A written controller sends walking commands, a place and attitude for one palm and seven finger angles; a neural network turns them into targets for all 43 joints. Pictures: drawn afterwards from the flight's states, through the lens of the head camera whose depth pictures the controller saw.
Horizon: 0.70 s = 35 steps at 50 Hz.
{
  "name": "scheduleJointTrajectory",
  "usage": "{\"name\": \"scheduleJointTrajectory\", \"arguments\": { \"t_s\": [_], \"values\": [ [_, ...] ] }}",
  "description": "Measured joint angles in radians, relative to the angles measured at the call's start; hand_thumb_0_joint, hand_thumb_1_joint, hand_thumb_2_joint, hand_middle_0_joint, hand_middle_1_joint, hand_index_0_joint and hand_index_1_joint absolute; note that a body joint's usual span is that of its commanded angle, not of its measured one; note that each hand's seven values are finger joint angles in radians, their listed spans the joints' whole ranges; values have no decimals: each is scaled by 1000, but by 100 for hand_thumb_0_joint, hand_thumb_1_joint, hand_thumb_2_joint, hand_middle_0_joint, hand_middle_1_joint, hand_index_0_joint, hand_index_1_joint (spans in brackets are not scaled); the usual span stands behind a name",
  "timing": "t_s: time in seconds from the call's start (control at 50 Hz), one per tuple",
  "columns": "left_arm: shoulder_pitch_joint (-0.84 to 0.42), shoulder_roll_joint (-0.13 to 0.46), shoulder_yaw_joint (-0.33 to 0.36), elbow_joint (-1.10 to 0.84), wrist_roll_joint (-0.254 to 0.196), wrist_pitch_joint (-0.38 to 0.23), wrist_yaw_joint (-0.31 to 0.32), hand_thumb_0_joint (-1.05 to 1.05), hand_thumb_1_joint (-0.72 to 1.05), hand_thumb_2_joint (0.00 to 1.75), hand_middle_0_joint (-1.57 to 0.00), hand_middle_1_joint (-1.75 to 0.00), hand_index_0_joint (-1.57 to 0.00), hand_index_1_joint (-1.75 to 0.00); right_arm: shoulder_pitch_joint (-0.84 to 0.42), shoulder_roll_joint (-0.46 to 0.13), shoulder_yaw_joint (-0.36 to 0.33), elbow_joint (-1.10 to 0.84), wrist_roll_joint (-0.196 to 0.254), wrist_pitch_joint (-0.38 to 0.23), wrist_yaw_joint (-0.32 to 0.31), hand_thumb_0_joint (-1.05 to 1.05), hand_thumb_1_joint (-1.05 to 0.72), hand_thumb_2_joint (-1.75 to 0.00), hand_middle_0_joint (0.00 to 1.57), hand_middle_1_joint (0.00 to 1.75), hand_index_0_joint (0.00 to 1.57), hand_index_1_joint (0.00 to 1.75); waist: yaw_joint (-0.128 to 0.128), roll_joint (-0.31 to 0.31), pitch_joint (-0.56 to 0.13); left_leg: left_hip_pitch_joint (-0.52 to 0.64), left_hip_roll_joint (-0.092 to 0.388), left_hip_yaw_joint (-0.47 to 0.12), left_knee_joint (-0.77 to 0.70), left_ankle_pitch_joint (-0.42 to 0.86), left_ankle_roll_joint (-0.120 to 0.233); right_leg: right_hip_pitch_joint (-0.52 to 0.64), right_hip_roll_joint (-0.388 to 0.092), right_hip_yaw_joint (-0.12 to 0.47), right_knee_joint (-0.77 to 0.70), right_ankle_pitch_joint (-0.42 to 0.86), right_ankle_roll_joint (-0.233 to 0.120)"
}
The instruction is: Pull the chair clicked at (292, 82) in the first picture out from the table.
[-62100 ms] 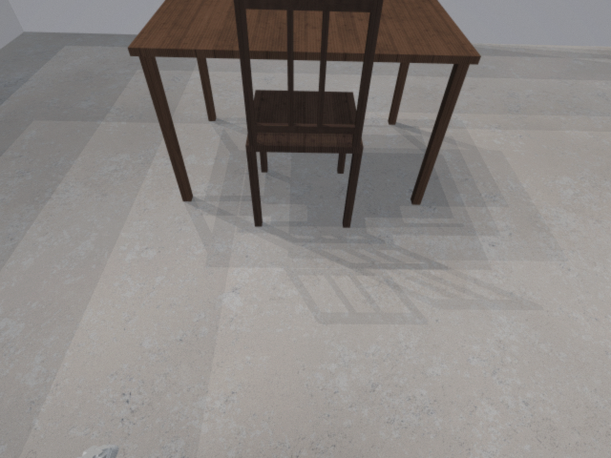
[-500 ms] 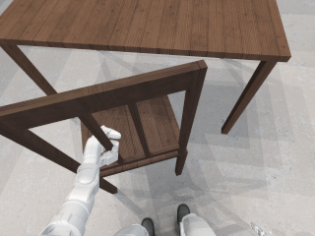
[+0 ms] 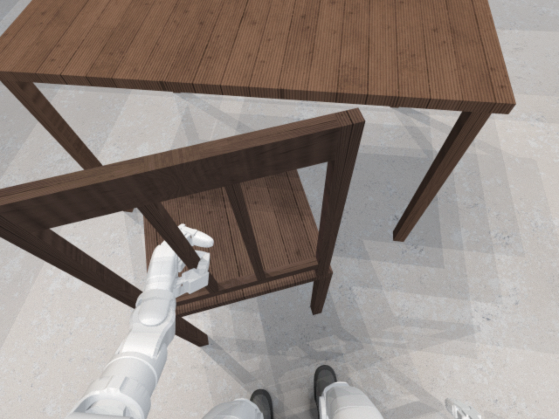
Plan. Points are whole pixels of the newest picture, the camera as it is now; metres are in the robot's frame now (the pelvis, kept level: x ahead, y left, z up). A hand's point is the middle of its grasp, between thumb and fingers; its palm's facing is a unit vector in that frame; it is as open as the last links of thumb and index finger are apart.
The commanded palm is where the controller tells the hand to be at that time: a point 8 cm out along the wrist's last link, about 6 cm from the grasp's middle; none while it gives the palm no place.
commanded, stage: step backward, pulling the chair out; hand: left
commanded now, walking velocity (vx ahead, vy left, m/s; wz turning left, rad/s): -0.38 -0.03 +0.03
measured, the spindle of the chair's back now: (189, 256) +0.36 +0.15 -0.06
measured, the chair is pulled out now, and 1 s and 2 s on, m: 0.25 0.25 0.25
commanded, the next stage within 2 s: stop walking, hand still on the chair in 0.62 s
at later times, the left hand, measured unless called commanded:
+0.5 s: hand (201, 273) +0.33 +0.13 -0.07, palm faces -0.06 -0.97 -0.25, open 5.2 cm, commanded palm +0.31 +0.18 -0.06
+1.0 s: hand (202, 271) +0.33 +0.13 -0.07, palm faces +0.01 -0.98 -0.22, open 5.3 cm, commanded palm +0.31 +0.18 -0.05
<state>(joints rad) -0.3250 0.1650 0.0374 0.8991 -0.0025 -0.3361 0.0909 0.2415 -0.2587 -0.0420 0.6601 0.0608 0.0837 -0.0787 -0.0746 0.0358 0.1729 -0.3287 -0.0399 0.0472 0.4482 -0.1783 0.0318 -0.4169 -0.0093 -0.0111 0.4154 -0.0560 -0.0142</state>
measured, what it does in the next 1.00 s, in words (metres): stands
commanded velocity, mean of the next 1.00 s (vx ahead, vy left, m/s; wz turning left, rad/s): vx -0.27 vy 0.02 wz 0.04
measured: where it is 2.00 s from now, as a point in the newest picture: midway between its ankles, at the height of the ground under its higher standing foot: outside the picture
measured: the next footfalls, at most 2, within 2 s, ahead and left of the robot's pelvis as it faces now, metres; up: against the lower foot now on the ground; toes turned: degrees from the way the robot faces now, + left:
none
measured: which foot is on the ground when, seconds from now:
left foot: down 0.00-1.00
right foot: down 0.00-1.00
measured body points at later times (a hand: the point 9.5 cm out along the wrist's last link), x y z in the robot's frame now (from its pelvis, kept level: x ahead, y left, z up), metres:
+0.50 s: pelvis +0.00 +0.00 +0.00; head +0.09 -0.02 +0.44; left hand +0.33 +0.18 -0.05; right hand +0.06 -0.27 -0.14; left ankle +0.03 +0.10 -0.74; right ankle +0.10 -0.11 -0.74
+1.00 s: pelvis +0.02 -0.01 +0.00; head +0.10 -0.03 +0.44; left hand +0.33 +0.18 -0.05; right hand +0.11 -0.27 -0.13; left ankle +0.03 +0.10 -0.74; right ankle +0.10 -0.11 -0.74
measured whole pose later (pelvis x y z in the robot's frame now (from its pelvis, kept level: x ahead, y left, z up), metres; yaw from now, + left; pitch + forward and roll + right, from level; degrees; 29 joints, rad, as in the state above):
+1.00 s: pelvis +0.02 -0.01 +0.00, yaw -2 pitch +1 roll +0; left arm -0.22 0.15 0.04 0.79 -0.03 -0.20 0.10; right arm 0.24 -0.25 -0.02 0.63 0.06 0.09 -0.12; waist -0.04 0.04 0.15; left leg -0.25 -0.01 0.05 0.45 -0.23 0.02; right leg -0.33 0.03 0.00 0.40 -0.09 -0.02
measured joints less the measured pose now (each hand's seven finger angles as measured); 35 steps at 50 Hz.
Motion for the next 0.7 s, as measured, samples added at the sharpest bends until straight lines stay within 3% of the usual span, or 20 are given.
{"name": "scheduleJointTrajectory", "arguments": {
  "t_s": [0.14,0.34,0.42,0.56,0.7],
  "values": [
    [17,18,2,-21,-3,15,-6,1,68,77,-31,-118,-50,-145,15,17,6,-17,-8,9,-10,1,-90,-90,20,30,20,30,4,-29,-1,21,-8,18,-16,4,-1,-11,-6,20,40,-21,-3],
    [13,9,23,-2,-3,4,1,1,67,78,-32,-118,-50,-145,0,17,3,-2,-6,2,-1,1,-90,-90,20,30,20,30,-6,10,3,-7,20,-11,44,-46,-24,14,23,-5,-8,1,-11],
    [2,3,4,-10,7,16,6,1,68,77,-31,-119,-50,-145,0,-1,1,-1,-1,8,0,1,-90,-90,20,30,20,30,-8,9,7,-1,9,-19,21,-6,-7,24,15,-8,-29,15,-2],
    [20,18,-19,-40,10,33,-2,0,69,75,-29,-120,-50,-145,14,17,11,-29,-11,23,-11,1,-90,-90,20,30,20,30,2,-38,0,34,-23,8,-30,11,11,4,-14,22,24,-13,6],
    [25,15,-2,-22,-3,30,-5,1,68,77,-30,-119,-50,-145,0,49,22,-18,-18,17,-14,1,-90,-90,20,30,20,30,13,-21,2,34,-2,3,12,-20,-6,12,6,14,47,-34,-9]
  ]
}}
